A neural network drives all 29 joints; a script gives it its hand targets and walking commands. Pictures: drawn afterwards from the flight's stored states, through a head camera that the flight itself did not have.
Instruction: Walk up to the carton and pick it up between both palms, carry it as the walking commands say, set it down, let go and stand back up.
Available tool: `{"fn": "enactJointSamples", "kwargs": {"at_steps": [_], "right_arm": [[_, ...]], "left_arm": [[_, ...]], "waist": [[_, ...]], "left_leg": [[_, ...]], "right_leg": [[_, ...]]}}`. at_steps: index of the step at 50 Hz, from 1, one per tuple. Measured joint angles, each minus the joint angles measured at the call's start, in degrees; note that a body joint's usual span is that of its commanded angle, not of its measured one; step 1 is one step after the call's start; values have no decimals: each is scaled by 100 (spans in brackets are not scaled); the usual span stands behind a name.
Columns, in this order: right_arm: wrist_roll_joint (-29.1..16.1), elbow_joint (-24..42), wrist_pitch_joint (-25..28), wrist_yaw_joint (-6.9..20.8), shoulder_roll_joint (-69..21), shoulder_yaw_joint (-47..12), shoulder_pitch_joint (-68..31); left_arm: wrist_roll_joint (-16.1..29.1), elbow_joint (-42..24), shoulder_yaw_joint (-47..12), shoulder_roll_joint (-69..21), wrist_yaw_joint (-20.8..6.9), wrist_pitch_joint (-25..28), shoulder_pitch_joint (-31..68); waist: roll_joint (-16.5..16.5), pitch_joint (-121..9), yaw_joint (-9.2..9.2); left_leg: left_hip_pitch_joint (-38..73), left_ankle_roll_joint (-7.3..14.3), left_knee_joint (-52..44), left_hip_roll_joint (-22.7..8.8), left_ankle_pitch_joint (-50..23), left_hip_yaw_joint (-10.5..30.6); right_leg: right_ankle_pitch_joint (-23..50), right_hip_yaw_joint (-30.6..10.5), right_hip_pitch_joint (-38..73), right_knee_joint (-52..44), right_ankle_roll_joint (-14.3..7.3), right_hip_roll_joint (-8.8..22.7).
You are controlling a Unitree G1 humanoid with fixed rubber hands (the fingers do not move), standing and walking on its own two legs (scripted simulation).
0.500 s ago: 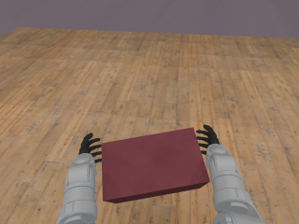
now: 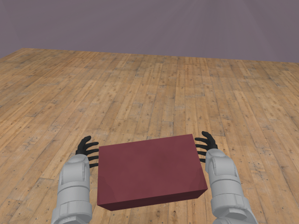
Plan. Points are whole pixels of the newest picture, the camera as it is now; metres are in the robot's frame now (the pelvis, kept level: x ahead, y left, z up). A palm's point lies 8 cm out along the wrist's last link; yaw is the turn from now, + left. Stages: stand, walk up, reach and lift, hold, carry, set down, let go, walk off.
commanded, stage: reach and lift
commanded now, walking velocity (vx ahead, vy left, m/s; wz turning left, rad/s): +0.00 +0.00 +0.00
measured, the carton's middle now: (150, 173) +0.30 +0.02 -0.04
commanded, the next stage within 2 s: hold in 1.06 s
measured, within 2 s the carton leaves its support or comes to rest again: neither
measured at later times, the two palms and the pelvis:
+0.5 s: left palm (89, 158) +0.30 +0.19 +0.05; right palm (216, 159) +0.29 -0.18 +0.05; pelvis +0.00 +0.01 +0.00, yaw -1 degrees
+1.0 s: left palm (86, 163) +0.28 +0.20 +0.04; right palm (216, 165) +0.28 -0.17 +0.04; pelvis +0.00 +0.01 +0.00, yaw +0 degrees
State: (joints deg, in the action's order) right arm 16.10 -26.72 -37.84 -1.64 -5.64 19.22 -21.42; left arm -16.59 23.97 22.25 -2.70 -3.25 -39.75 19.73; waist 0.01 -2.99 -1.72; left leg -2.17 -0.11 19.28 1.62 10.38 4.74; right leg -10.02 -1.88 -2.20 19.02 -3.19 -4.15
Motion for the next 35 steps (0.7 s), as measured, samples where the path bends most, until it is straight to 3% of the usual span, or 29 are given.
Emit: {"fn": "enactJointSamples", "kwargs": {"at_steps": [4, 9, 12, 17, 24, 28, 35], "right_arm": [[-124, 137, -25, 177, 110, -121, 134], [-214, 588, -22, -236, 59, -278, 316], [-190, 648, 5, -125, 38, -174, 360], [-65, 521, -18, 114, 103, -64, 354], [-173, 533, 17, -68, 79, -76, 326], [-199, 720, 6, -87, 36, -95, 467], [-54, 730, -107, 215, 13, -45, 526]], "left_arm": [[9, -159, -146, 5, 35, -21, -91], [144, -486, -303, -176, 348, 25, -227], [201, -610, -295, -281, 452, 60, -351], [73, -433, -203, -333, 264, 135, -391], [108, -439, -345, -260, 392, 62, -274], [89, -491, -349, -260, 282, 97, -337], [2, -513, -295, -246, 160, 37, -434]], "waist": [[7, 139, 2], [49, 227, 55], [69, 125, 115], [77, 73, 189], [21, 58, 225], [27, -89, 221], [12, -16, 220]], "left_leg": [[-11, 22, -85, 2, -51, -61], [-99, 54, -146, 35, -112, -74], [-151, 73, -186, 59, -138, -70], [-118, 104, -179, 92, -119, -61], [-151, 111, -86, 86, -42, -120], [-127, 107, -119, 66, -29, -132], [22, 110, -171, 58, -19, -105]], "right_leg": [[69, -64, -33, -74, 21, 7], [123, -80, -117, -137, 60, 44], [139, -78, -168, -172, 81, 70], [98, -69, -137, -146, 103, 102], [29, -126, -202, -22, 107, 88], [44, -142, -161, -101, 105, 71], [49, -122, 12, -191, 101, 67]]}}
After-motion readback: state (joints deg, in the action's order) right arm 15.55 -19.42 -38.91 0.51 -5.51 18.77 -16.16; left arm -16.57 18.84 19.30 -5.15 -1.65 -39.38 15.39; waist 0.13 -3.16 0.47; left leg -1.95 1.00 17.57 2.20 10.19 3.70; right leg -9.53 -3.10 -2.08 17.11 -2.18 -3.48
